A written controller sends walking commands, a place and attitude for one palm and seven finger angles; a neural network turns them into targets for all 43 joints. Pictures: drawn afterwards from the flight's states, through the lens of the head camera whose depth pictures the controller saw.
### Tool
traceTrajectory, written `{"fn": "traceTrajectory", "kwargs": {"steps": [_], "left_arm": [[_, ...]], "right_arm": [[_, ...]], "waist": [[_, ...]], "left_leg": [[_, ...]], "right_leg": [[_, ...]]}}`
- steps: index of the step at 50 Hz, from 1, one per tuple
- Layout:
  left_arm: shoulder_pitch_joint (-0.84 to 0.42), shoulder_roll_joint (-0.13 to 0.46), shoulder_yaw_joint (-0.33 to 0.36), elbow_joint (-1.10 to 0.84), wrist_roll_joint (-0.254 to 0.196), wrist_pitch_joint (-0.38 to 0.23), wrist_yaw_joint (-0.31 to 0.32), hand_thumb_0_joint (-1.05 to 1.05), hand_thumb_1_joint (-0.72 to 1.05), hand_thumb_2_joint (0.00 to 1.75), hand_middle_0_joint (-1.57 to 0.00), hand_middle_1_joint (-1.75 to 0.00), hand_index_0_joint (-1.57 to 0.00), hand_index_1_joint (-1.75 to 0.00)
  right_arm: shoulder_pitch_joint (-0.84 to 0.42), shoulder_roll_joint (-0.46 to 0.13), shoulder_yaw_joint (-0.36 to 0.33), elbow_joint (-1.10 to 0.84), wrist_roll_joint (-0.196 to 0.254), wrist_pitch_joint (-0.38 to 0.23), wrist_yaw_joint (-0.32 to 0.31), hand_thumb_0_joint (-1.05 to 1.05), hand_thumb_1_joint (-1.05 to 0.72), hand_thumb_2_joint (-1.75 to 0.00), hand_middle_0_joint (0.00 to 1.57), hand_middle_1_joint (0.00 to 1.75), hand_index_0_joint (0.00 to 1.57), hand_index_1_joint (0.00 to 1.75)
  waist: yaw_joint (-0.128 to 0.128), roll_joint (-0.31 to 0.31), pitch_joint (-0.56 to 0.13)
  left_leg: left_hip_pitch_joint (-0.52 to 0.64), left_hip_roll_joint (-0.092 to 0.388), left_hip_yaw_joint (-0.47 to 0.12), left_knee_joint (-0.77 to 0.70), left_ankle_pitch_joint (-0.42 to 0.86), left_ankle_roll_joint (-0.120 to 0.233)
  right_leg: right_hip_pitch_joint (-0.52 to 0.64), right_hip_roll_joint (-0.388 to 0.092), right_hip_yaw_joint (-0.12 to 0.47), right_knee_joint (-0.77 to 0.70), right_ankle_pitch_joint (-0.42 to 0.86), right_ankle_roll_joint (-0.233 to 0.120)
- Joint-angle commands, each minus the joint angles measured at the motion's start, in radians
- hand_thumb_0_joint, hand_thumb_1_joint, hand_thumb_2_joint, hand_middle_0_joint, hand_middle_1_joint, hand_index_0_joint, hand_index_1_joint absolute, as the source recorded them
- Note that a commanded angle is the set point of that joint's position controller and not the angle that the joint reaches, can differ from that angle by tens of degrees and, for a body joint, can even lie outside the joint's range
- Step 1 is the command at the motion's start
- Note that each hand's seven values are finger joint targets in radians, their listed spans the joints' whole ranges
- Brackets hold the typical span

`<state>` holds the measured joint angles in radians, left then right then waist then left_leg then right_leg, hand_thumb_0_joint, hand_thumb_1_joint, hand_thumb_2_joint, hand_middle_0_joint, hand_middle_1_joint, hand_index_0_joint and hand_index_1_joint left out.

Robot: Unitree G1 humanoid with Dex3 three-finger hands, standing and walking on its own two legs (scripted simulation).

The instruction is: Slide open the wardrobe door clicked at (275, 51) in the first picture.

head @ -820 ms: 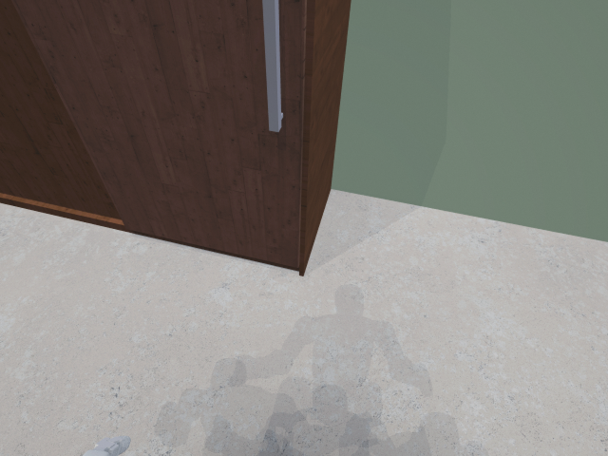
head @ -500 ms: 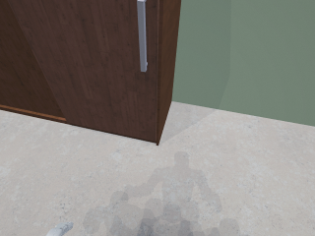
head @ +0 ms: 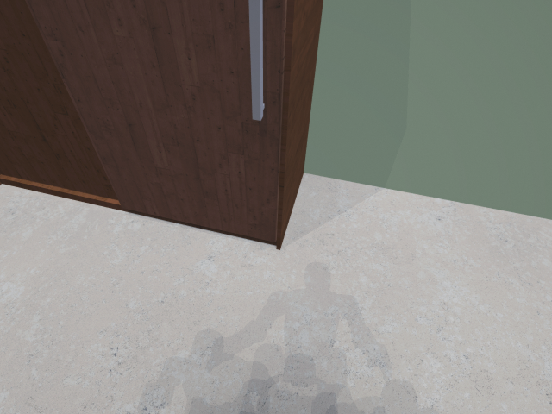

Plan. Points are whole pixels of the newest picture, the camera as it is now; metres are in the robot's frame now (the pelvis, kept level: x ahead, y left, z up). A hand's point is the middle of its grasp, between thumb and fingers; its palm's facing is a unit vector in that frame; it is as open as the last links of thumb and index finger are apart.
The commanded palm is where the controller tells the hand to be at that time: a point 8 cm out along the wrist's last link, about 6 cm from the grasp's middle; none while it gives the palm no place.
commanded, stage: look at it before walking up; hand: right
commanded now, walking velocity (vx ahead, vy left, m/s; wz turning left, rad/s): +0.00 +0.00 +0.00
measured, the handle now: (259, 61) +0.92 +0.10 +0.09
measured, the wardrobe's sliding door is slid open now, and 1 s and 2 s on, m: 0.00 0.00 0.00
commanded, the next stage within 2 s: walk to a spot facing it in 0.62 s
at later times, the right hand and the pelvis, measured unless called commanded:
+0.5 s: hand out of the picture +0.08 -0.24 -0.16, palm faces -0.03 +0.94 -0.33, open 7.3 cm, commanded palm none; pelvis +0.01 +0.00 +0.00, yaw +0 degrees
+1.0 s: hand out of the picture +0.08 -0.22 -0.17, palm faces -0.10 +0.95 -0.29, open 7.4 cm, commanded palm none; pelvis +0.01 +0.00 -0.01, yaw +6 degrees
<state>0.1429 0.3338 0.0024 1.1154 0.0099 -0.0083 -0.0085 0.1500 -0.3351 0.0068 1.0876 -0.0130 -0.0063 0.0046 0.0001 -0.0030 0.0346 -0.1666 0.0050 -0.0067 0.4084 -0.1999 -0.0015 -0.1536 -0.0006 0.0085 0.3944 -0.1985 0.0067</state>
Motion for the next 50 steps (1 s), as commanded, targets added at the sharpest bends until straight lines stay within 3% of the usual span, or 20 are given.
{"fn": "traceTrajectory", "kwargs": {"steps": [1,16,23,37,38,41,47,50], "left_arm": [[-0.054,0.201,0.035,-0.063,0.001,-0.024,0.017,0.00,0.90,0.90,-0.20,-0.30,-0.20,-0.30],[-0.060,0.202,0.034,-0.060,0.000,-0.025,0.017,0.00,0.90,0.90,-0.20,-0.30,-0.20,-0.30],[-0.065,0.205,0.033,-0.061,-0.002,-0.029,0.020,0.00,0.90,0.90,-0.20,-0.30,-0.20,-0.30],[-0.084,0.212,0.032,-0.063,-0.001,-0.026,0.023,0.00,0.90,0.90,-0.20,-0.30,-0.20,-0.30],[-0.077,0.207,0.035,-0.067,-0.001,-0.026,0.025,0.00,0.90,0.90,-0.20,-0.30,-0.20,-0.30],[-0.010,0.093,0.021,-0.069,0.001,-0.004,0.031,0.00,0.90,0.90,-0.20,-0.30,-0.20,-0.30],[0.001,0.113,0.057,-0.148,0.004,0.016,0.041,0.00,0.90,0.90,-0.20,-0.30,-0.20,-0.30],[-0.010,0.127,0.075,-0.177,0.004,0.016,0.042,0.00,0.90,0.90,-0.20,-0.30,-0.20,-0.30]], "right_arm": [[-0.045,-0.207,-0.041,-0.067,0.002,-0.020,-0.015,0.00,-0.90,-0.90,0.20,0.30,0.20,0.30],[-0.046,-0.205,-0.042,-0.068,0.000,-0.021,-0.014,0.00,-0.90,-0.90,0.20,0.30,0.20,0.30],[-0.041,-0.205,-0.042,-0.066,0.001,-0.025,-0.015,0.00,-0.90,-0.90,0.20,0.30,0.20,0.30],[-0.050,-0.211,-0.042,-0.065,0.001,-0.021,-0.015,0.00,-0.90,-0.90,0.20,0.30,0.20,0.30],[-0.048,-0.207,-0.044,-0.072,0.000,-0.017,-0.014,0.00,-0.90,-0.90,0.20,0.30,0.20,0.30],[0.006,-0.107,-0.033,-0.076,0.001,0.015,-0.019,0.00,-0.90,-0.90,0.20,0.30,0.20,0.30],[0.035,-0.106,-0.059,-0.152,-0.006,0.042,-0.008,0.00,-0.90,-0.90,0.20,0.30,0.20,0.30],[0.052,-0.078,-0.066,-0.182,-0.006,0.047,0.000,0.00,-0.90,-0.90,0.20,0.30,0.20,0.30]], "waist": [[-0.001,0.021,-0.045],[-0.001,0.009,-0.039],[-0.002,0.001,-0.088],[-0.002,0.003,-0.055],[-0.002,0.002,-0.061],[0.005,0.018,-0.064],[0.005,-0.002,-0.061],[-0.001,-0.095,-0.064]], "left_leg": [[-0.012,0.113,-0.117,-0.104,-0.022,0.034],[-0.019,0.109,-0.118,-0.108,-0.018,0.031],[0.026,0.114,-0.102,-0.087,0.107,0.032],[0.016,0.109,-0.107,-0.094,0.143,0.031],[0.005,0.107,-0.116,-0.082,0.169,0.034],[-0.032,0.103,-0.130,-0.020,0.240,0.022],[-0.152,0.059,-0.153,0.110,0.230,0.026],[-0.205,0.003,-0.098,0.272,0.132,0.008]], "right_leg": [[-0.013,-0.104,0.100,-0.079,0.035,-0.035],[-0.011,-0.105,0.103,-0.085,0.035,-0.033],[0.022,-0.115,0.097,-0.073,0.125,-0.034],[0.042,-0.118,0.085,-0.084,0.139,-0.030],[0.053,-0.121,0.073,-0.066,0.147,-0.030],[0.047,-0.126,0.019,-0.005,0.154,-0.010],[0.023,-0.171,0.007,0.055,0.082,-0.030],[0.004,-0.254,0.053,0.020,0.076,-0.076]]}}
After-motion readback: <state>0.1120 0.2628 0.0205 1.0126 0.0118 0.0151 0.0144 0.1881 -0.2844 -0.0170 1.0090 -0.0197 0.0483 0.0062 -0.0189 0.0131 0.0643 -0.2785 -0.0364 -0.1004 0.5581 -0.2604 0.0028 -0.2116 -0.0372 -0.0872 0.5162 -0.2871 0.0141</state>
